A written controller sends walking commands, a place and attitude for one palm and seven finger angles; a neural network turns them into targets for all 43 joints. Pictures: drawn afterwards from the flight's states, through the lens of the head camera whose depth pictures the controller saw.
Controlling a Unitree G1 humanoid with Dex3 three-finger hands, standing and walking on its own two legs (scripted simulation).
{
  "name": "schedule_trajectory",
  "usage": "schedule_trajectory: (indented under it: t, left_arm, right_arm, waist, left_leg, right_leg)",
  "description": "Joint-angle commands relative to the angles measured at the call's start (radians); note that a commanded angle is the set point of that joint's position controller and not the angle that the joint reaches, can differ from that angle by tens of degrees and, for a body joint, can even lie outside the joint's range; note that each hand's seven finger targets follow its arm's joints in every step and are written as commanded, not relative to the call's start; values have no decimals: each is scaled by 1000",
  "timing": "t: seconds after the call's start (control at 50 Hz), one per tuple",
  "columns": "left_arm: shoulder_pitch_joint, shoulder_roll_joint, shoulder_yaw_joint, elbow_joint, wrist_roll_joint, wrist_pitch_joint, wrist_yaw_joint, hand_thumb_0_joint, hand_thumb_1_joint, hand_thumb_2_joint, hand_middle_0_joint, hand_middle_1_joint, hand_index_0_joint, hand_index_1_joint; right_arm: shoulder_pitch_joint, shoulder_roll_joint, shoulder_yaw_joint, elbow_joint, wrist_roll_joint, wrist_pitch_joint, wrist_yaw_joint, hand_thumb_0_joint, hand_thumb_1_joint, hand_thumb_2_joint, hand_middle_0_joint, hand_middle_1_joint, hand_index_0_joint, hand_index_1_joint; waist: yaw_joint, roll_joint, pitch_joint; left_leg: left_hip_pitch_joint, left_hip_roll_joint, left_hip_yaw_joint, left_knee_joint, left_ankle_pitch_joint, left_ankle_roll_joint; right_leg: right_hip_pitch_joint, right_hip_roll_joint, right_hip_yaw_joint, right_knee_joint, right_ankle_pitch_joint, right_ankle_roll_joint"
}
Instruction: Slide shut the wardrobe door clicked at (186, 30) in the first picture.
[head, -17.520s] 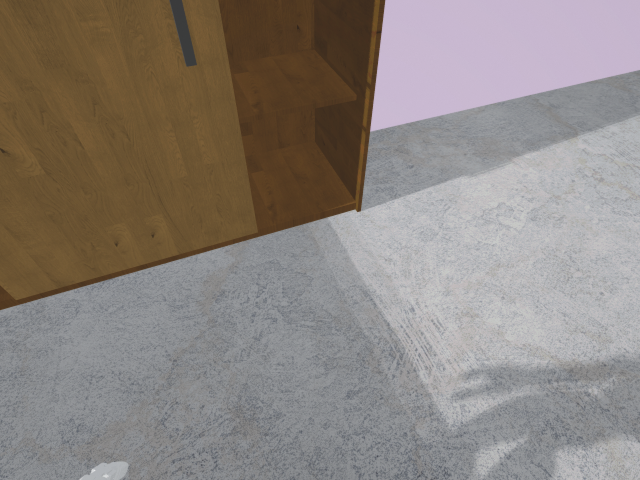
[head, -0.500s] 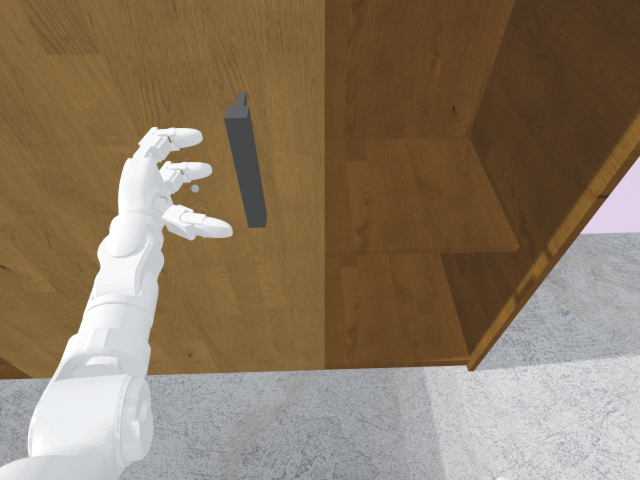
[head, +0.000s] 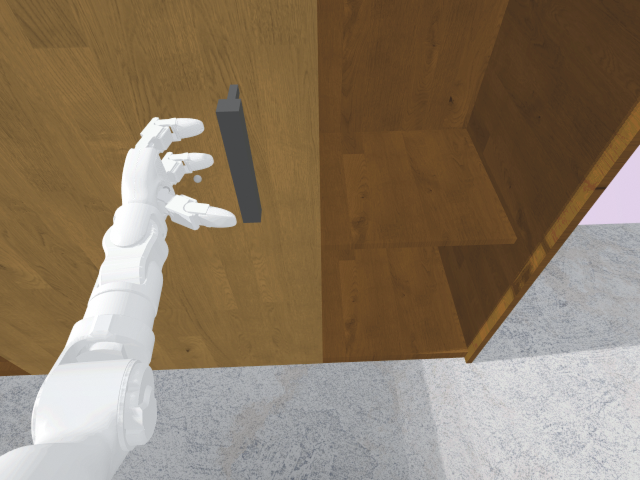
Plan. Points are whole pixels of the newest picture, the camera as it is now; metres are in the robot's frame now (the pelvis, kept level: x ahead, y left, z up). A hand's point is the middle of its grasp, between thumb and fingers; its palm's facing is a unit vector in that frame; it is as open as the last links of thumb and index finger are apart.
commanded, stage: feel for the door with the fingertips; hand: left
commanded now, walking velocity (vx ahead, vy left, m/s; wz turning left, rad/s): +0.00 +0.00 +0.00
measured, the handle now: (243, 158) +0.51 +0.10 +0.13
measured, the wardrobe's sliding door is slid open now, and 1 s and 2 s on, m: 0.46 0.46 0.46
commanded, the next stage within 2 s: slide the fingers in behind the handle in 0.52 s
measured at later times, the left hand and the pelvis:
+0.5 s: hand (227, 175) +0.46 +0.11 +0.14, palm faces +0.04 -1.00 -0.01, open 14.0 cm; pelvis +0.00 -0.01 +0.00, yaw +0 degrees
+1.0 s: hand (219, 178) +0.46 +0.12 +0.14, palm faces +0.02 -1.00 +0.01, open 13.9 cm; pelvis +0.00 +0.00 +0.00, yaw -1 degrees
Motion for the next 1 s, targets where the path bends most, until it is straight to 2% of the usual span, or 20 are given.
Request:
schedule_trajectory:
  t: [0.0,0.04,0.12,0.18,0.2,0.26,0.32,0.4,0.44,0.48,0.56,0.62,0.74,0.76,0.8,0.86,0.88,0.92,0.94,0.98]
  left_arm:
    - [-474,124,-24,-217,-19,-57,-10,0,-500,300,-300,-1200,-300,-1200]
    - [-479,118,-18,-238,-17,-54,6,0,-500,300,-300,-1200,-300,-1200]
    - [-502,127,-8,-248,-2,-56,47,0,-500,300,-300,-1200,-300,-1200]
    - [-446,140,14,-285,11,-68,75,0,-500,300,-300,-1200,-300,-1200]
    - [-477,116,-14,-288,16,-70,79,0,-500,300,-300,-1200,-300,-1200]
    - [-426,102,-15,-288,25,-64,92,0,-500,300,-300,-1200,-300,-1200]
    - [-449,138,17,-248,25,-47,103,0,-500,300,-300,-1200,-300,-1200]
    - [-555,146,3,-202,35,-54,101,0,-500,300,-300,-1200,-300,-1200]
    - [-584,131,-8,-170,31,-66,92,0,-500,300,-300,-1200,-300,-1200]
    - [-616,164,18,-152,28,-84,82,0,-500,300,-300,-1200,-300,-1200]
    - [-626,186,26,-91,23,-96,50,0,-500,300,-300,-1200,-300,-1200]
    - [-668,167,9,-71,17,-94,42,0,-500,300,-300,-1200,-300,-1200]
    - [-587,173,29,-85,10,-94,36,0,-500,300,-300,-1200,-300,-1200]
    - [-561,169,28,-66,12,-90,37,0,-500,300,-300,-1200,-300,-1200]
    - [-559,202,54,-92,11,-90,37,0,-500,300,-300,-1200,-300,-1200]
    - [-536,196,39,-118,22,-89,37,0,-500,300,-300,-1200,-300,-1200]
    - [-532,162,18,-142,15,-88,36,0,-500,300,-300,-1200,-300,-1200]
    - [-513,132,2,-173,5,-85,37,0,-500,300,-300,-1200,-300,-1200]
    - [-513,152,18,-184,2,-85,40,0,-500,300,-300,-1200,-300,-1200]
    - [-519,130,-1,-207,3,-84,48,0,-500,300,-300,-1200,-300,-1200]
  right_arm:
    - [10,-129,-51,-100,7,-43,-1,0,-900,-900,200,300,200,300]
    - [17,-129,-56,-97,2,-46,2,0,-900,-900,200,300,200,300]
    - [18,-126,-56,-89,-3,-47,7,0,-900,-900,200,300,200,300]
    - [10,-122,-55,-101,-9,-44,11,0,-900,-900,200,300,200,300]
    - [7,-119,-52,-99,-8,-44,13,0,-900,-900,200,300,200,300]
    - [4,-117,-57,-104,-9,-41,17,0,-900,-900,200,300,200,300]
    - [0,-120,-54,-104,-8,-35,12,0,-900,-900,200,300,200,300]
    - [6,-119,-45,-95,-7,-32,4,0,-900,-900,200,300,200,300]
    - [13,-117,-45,-90,-8,-37,2,0,-900,-900,200,300,200,300]
    - [24,-122,-47,-84,-10,-40,1,0,-900,-900,200,300,200,300]
    - [46,-127,-47,-77,-7,-38,0,0,-900,-900,200,300,200,300]
    - [53,-126,-46,-73,-7,-41,0,0,-900,-900,200,300,200,300]
    - [62,-129,-52,-84,-8,-40,7,0,-900,-900,200,300,200,300]
    - [67,-132,-52,-85,-9,-35,8,0,-900,-900,200,300,200,300]
    - [62,-134,-52,-92,-9,-35,9,0,-900,-900,200,300,200,300]
    - [55,-131,-51,-103,-6,-30,8,0,-900,-900,200,300,200,300]
    - [45,-126,-50,-112,-5,-33,10,0,-900,-900,200,300,200,300]
    - [41,-124,-51,-117,-4,-37,12,0,-900,-900,200,300,200,300]
    - [39,-127,-53,-114,-3,-39,10,0,-900,-900,200,300,200,300]
    - [36,-127,-54,-114,-4,-40,11,0,-900,-900,200,300,200,300]
  waist:
    - [-14,-32,-304]
    - [-10,-30,-336]
    - [-9,-42,-331]
    - [13,-37,-367]
    - [1,-46,-347]
    - [15,-42,-351]
    - [8,-91,-305]
    - [-16,-69,-272]
    - [-23,-66,-298]
    - [-27,-62,-326]
    - [-31,-73,-328]
    - [-46,-53,-319]
    - [-21,-52,-362]
    - [-20,-77,-347]
    - [-13,-68,-340]
    - [-9,-43,-323]
    - [-11,-21,-327]
    - [-10,-41,-342]
    - [-8,-38,-336]
    - [-14,-38,-331]
  left_leg:
    - [233,-8,-23,-46,254,20]
    - [256,-8,-30,-45,274,18]
    - [240,-9,-26,-46,270,19]
    - [244,-10,-22,-47,296,18]
    - [239,-9,-20,-49,292,19]
    - [243,-7,-15,-47,308,17]
    - [197,-11,-4,-53,260,22]
    - [179,-15,-6,-54,205,24]
    - [191,-16,-9,-46,206,23]
    - [189,-19,-6,-39,207,25]
    - [165,-20,-9,-30,209,25]
    - [163,-21,-11,-27,196,25]
    - [176,-20,-12,-26,227,24]
    - [162,-19,-16,-30,225,26]
    - [150,-20,-9,-34,211,27]
    - [154,-17,-9,-38,202,26]
    - [174,-17,-8,-37,206,26]
    - [195,-12,-13,-41,216,23]
    - [192,-11,-14,-41,215,22]
    - [202,-9,-19,-43,217,22]
  right_leg:
    - [12,5,-7,-80,337,7]
    - [11,7,-11,-73,339,5]
    - [20,6,-9,-73,341,8]
    - [59,5,-8,-62,372,5]
    - [50,5,-8,-64,373,7]
    - [59,5,-10,-61,386,4]
    - [66,3,0,-75,382,13]
    - [37,-1,7,-83,329,13]
    - [32,-1,9,-79,328,12]
    - [41,-1,17,-75,340,14]
    - [41,-3,17,-70,346,13]
    - [10,0,17,-70,329,17]
    - [32,3,11,-62,346,13]
    - [33,4,5,-63,338,12]
    - [41,4,11,-66,338,14]
    - [31,3,6,-67,310,9]
    - [20,6,6,-69,313,9]
    - [24,10,-1,-69,311,8]
    - [24,11,1,-70,308,7]
    - [12,13,-4,-68,300,8]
